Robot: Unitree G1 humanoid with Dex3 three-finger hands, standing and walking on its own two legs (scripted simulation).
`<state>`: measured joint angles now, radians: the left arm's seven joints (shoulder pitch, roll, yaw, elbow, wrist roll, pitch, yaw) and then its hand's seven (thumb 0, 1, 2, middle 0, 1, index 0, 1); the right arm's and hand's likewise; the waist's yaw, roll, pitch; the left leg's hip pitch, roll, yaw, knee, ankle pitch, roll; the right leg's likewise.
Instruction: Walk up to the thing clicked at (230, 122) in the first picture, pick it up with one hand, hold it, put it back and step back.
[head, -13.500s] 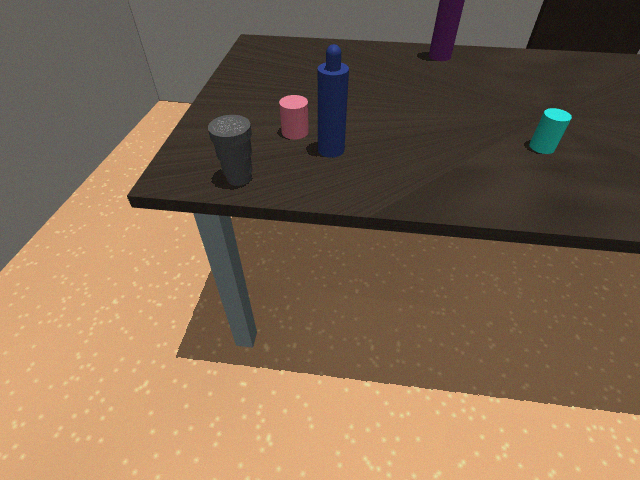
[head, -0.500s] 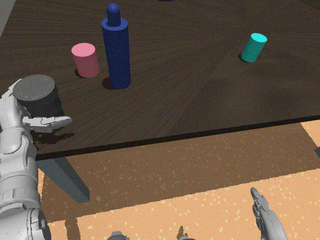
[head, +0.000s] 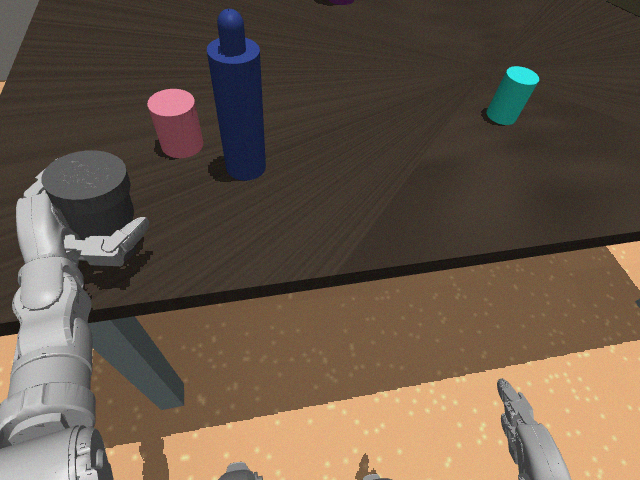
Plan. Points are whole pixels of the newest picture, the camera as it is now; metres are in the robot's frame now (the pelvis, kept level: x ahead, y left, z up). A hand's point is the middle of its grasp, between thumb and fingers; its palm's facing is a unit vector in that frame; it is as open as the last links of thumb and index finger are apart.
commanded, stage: settle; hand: left
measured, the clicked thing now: (101, 214) +0.44 +0.23 +0.09
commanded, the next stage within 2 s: lift in 0.74 s
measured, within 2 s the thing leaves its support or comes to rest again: leaves its support in 0.16 s
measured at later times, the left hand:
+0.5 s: hand (96, 190) +0.44 +0.22 +0.13, palm faces +0.24 -0.97 +0.00, open 9.9 cm
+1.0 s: hand (85, 183) +0.42 +0.22 +0.16, palm faces +0.25 -0.97 +0.00, open 9.9 cm
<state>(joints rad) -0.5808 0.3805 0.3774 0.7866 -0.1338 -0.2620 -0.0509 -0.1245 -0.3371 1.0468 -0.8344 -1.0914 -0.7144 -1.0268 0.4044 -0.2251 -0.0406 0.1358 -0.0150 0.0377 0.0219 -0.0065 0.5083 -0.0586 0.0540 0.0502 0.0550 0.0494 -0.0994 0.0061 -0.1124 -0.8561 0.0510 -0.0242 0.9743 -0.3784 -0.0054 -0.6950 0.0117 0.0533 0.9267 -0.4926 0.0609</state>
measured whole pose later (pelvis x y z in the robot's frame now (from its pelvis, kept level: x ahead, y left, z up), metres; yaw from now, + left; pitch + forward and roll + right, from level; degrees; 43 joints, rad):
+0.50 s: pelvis +0.01 -0.01 +0.02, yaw +0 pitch +11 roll -2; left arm -0.58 0.37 0.35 0.72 -0.15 -0.10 -0.04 -0.12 -0.33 1.06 -0.82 -1.12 -0.70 -1.06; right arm 0.35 -0.22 -0.06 0.27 0.01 0.03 -0.02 -0.01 0.51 -0.06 0.05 0.05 0.05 0.05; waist -0.07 0.02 -0.11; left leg -0.71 0.05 -0.02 0.87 -0.35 -0.01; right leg -0.56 0.01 0.05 0.84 -0.47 0.05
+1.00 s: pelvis +0.00 -0.01 +0.03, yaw +1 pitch +8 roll -1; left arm -0.59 0.37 0.33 0.69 -0.15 -0.05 -0.03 -0.13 -0.34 1.06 -0.81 -1.13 -0.69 -1.06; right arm 0.33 -0.23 -0.07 0.34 0.03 -0.04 -0.05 -0.01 0.53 -0.06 0.05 0.05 0.05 0.05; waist -0.06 0.02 -0.10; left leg -0.63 0.05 -0.01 0.79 -0.30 -0.02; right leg -0.49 0.00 0.06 0.78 -0.43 0.05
